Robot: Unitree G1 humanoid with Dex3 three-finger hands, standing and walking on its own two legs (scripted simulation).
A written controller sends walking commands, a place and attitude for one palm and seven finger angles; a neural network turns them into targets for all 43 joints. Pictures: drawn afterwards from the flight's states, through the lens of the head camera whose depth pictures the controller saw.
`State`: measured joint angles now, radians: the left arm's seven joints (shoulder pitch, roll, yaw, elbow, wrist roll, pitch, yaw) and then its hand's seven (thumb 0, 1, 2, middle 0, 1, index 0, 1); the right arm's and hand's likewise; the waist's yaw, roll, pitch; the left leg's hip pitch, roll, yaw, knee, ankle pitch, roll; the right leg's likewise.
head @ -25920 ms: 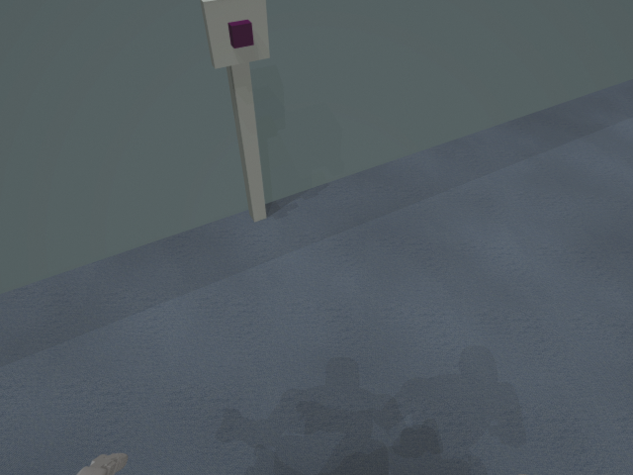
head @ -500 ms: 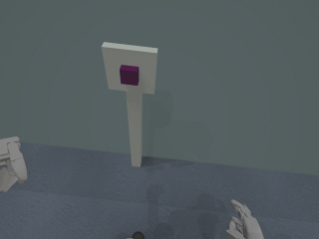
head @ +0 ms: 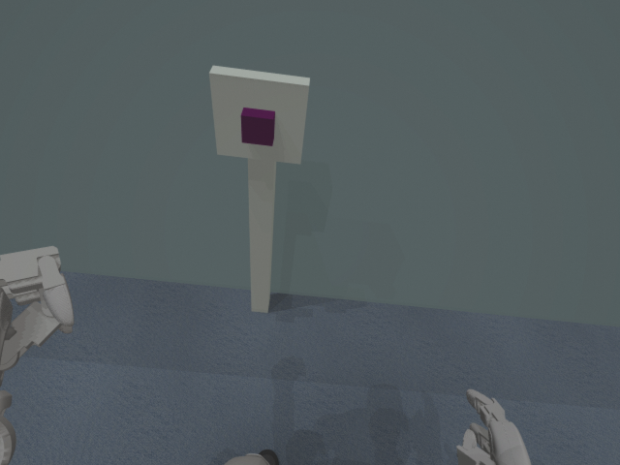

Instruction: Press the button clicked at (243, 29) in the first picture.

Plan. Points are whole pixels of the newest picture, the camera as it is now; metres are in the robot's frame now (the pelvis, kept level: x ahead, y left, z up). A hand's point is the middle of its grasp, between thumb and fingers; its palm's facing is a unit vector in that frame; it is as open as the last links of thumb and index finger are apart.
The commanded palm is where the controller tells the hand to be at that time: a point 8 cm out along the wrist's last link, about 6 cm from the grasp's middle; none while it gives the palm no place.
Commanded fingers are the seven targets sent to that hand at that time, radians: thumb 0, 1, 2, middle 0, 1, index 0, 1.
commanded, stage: stop stepping back and stand still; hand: left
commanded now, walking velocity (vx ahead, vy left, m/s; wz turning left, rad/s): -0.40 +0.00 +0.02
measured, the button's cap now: (258, 126) +0.69 +0.15 +0.05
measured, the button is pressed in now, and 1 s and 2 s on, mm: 0 0 0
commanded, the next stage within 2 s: let the arm hang, fingers relaxed in 1.80 s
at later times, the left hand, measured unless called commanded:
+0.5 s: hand out of the picture +0.13 +0.29 +0.17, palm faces +0.40 -0.86 -0.31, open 3.1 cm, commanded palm +0.04 +0.32 +0.19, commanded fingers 0.00 0.90 0.90 -1.30 -1.50 -1.30 -1.50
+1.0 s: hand out of the picture +0.09 +0.27 +0.17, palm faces +0.41 -0.83 -0.37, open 3.1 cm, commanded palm +0.03 +0.32 +0.19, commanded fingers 0.00 0.90 0.90 -1.30 -1.50 -1.30 -1.50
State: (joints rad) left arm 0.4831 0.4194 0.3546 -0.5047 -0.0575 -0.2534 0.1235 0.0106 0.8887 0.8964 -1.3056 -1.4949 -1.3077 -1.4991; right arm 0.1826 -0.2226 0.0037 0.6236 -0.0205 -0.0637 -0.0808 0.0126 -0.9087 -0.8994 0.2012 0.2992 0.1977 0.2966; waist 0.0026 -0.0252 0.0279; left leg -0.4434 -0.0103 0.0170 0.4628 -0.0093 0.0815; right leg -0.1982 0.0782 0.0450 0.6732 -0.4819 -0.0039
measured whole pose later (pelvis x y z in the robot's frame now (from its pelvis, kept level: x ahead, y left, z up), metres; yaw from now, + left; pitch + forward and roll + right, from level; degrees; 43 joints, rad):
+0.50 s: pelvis -0.09 +0.04 +0.01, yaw +0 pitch -2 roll -2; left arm 0.47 0.36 0.35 -0.52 -0.04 -0.13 0.16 0.01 0.89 0.90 -1.30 -1.50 -1.30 -1.50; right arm 0.24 -0.15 0.04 0.65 -0.01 -0.13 -0.06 0.01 -0.91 -0.90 0.20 0.30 0.20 0.30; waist -0.03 -0.06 0.00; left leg -0.30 -0.04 0.02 0.47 -0.13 0.06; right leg -0.34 0.03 0.02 0.84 -0.44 0.00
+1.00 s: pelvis -0.10 +0.04 +0.01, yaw +1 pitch -1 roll +0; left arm 0.59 0.34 0.29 -0.55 -0.01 -0.20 0.16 0.01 0.89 0.90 -1.30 -1.49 -1.31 -1.50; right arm 0.27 -0.25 -0.03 0.66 -0.01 -0.11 -0.10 0.01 -0.91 -0.90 0.20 0.30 0.20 0.30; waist 0.00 -0.02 -0.04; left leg -0.26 0.04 0.05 0.52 -0.24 0.01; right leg -0.15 0.00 -0.13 0.53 -0.36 -0.05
